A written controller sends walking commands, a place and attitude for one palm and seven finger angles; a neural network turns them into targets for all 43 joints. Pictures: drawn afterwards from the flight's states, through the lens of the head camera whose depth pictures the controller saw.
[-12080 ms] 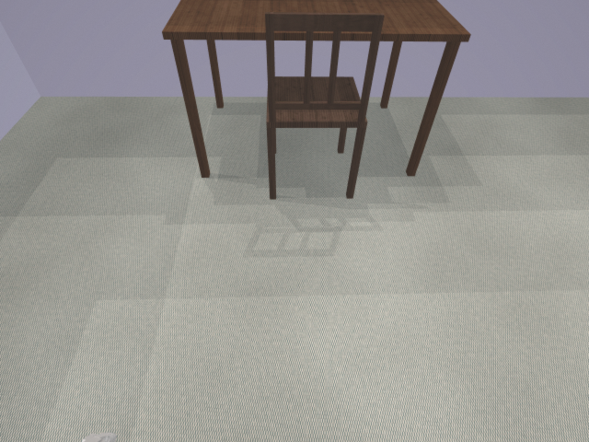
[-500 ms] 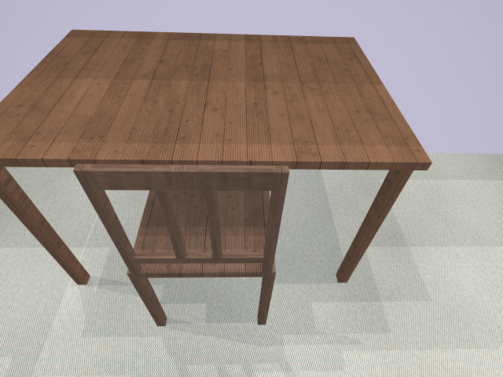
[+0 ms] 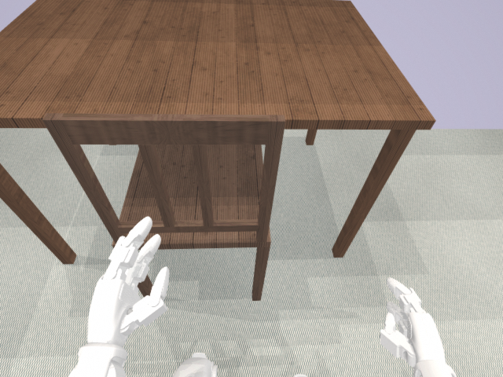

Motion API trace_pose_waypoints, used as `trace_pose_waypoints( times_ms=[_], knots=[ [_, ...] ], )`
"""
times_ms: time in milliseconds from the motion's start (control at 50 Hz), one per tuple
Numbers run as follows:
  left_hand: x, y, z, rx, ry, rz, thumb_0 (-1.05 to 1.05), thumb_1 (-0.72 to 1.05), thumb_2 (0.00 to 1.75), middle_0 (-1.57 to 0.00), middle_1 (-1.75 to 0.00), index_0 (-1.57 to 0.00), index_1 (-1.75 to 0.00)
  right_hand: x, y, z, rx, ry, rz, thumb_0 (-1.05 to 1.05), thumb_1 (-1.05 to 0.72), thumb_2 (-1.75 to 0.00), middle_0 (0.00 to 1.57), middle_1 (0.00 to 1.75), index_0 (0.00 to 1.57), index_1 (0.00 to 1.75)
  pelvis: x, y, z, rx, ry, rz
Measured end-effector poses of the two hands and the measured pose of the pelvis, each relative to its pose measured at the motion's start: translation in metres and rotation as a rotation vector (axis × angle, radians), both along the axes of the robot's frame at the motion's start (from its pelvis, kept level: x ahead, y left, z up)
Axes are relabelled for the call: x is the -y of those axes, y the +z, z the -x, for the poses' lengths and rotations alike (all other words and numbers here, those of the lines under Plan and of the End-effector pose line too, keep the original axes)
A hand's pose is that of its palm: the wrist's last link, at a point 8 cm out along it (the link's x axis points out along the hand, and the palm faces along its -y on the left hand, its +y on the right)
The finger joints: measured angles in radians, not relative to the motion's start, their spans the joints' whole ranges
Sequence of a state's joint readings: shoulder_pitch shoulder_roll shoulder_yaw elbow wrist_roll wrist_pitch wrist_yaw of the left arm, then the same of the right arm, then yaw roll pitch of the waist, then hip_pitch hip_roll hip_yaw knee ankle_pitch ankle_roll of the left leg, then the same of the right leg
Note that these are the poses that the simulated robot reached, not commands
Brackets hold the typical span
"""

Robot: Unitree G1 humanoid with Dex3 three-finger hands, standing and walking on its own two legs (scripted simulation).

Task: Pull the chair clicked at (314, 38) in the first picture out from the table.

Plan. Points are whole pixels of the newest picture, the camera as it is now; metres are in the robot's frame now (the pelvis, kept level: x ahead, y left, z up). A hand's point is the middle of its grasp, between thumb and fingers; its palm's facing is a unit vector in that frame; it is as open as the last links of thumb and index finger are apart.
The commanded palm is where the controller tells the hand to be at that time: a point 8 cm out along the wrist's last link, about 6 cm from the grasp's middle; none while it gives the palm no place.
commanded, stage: raise the hand toward the chair's back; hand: left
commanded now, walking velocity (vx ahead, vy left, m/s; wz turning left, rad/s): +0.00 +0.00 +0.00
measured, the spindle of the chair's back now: (159, 188) +0.49 +0.22 -0.03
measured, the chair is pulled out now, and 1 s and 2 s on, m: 0.00 0.00 0.00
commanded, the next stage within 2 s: aim the fingers beside a spindle in 1.76 s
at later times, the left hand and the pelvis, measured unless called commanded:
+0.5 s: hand (134, 312) +0.21 +0.18 +0.02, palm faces +0.08 -1.00 -0.04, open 12.9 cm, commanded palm +0.18 +0.24 +0.02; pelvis -0.01 -0.01 -0.03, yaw +0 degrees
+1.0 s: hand (107, 300) +0.22 +0.22 +0.03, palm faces +0.10 -0.99 -0.04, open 16.6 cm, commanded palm +0.20 +0.27 +0.04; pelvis +0.00 +0.02 -0.01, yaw +1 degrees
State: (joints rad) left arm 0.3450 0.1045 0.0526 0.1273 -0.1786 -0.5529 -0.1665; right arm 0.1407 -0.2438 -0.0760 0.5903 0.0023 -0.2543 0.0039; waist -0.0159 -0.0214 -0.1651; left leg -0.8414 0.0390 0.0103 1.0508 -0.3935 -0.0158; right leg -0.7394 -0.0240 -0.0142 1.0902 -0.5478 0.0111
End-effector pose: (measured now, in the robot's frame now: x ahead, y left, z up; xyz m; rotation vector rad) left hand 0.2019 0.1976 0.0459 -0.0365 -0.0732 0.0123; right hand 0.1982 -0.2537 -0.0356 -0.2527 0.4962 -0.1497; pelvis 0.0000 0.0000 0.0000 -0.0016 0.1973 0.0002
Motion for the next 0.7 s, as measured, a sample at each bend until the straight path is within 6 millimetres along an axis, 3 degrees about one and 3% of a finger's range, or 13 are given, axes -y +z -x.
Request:
trace_pose_waypoints(
  times_ms=[100,140,200,280,360,440,520,600,700],
  knots=[
    [-0.008,-0.047,0.042,-0.191,0.076,0.004,0.01,0.59,0.76,-0.17,-0.25,-0.18,-0.25,-0.012,-0.003,-0.036,0.064,0.064,0.003,0.01,-0.91,-0.9,0.2,0.3,0.2,0.3,0.009,-0.024,0.005,-0.021,0.014,0.009],
    [-0.019,-0.049,0.059,-0.218,0.144,-0.022,0.01,0.54,0.74,-0.17,-0.24,-0.17,-0.25,-0.02,-0.009,-0.042,0.062,0.09,-0.003,0.01,-0.91,-0.9,0.2,0.3,0.2,0.3,0.012,-0.029,0.006,-0.029,0.022,0.02],
    [-0.033,-0.037,0.07,-0.148,0.197,-0.076,0.02,0.47,0.71,-0.16,-0.23,-0.16,-0.24,-0.032,-0.027,-0.041,0.029,0.131,-0.012,0.01,-0.91,-0.9,0.2,0.3,0.2,0.3,0.016,-0.035,0.008,-0.043,0.039,0.04],
    [-0.035,-0.021,0.055,-0.035,0.129,-0.1,0.02,0.37,0.67,-0.14,-0.22,-0.15,-0.22,-0.044,-0.057,-0.022,-0.051,0.15,-0.044,0.01,-0.91,-0.9,0.2,0.3,0.2,0.3,0.017,-0.042,0.014,-0.059,0.05,0.061],
    [-0.028,-0.027,0.029,-0.095,0.019,-0.074,0.01,0.28,0.63,-0.13,-0.2,-0.14,-0.21,-0.043,-0.078,0.01,-0.152,0.086,-0.083,0.01,-0.91,-0.9,0.2,0.3,0.2,0.3,0.015,-0.041,0.016,-0.067,0.041,0.06],
    [-0.03,-0.03,0.016,-0.188,0.023,-0.058,0.01,0.19,0.59,-0.13,-0.19,-0.13,-0.19,-0.032,-0.082,0.042,-0.227,-0.015,-0.096,0.01,-0.91,-0.9,0.2,0.3,0.2,0.3,0.011,-0.032,0.012,-0.065,0.025,0.049],
    [-0.04,-0.02,0.014,-0.168,0.087,-0.073,0.01,0.1,0.55,-0.12,-0.17,-0.12,-0.18,-0.019,-0.076,0.063,-0.266,-0.079,-0.068,0.01,-0.91,-0.9,0.2,0.3,0.2,0.3,0.005,-0.024,0.007,-0.067,0.015,0.041],
    [-0.048,-0.015,0.014,-0.124,0.101,-0.088,0.01,0.0,0.51,-0.11,-0.16,-0.11,-0.16,-0.008,-0.07,0.068,-0.276,-0.095,-0.023,0.01,-0.91,-0.9,0.2,0.3,0.2,0.3,0.0,-0.022,0.006,-0.071,0.015,0.041],
    [-0.053,-0.021,0.012,-0.13,0.073,-0.078,0.0,-0.11,0.46,-0.1,-0.14,-0.1,-0.14,-0.005,-0.059,0.055,-0.238,-0.088,0.017,0.01,-0.91,-0.9,0.2,0.3,0.2,0.3,-0.007,-0.022,0.005,-0.073,0.018,0.047]
  ],
)
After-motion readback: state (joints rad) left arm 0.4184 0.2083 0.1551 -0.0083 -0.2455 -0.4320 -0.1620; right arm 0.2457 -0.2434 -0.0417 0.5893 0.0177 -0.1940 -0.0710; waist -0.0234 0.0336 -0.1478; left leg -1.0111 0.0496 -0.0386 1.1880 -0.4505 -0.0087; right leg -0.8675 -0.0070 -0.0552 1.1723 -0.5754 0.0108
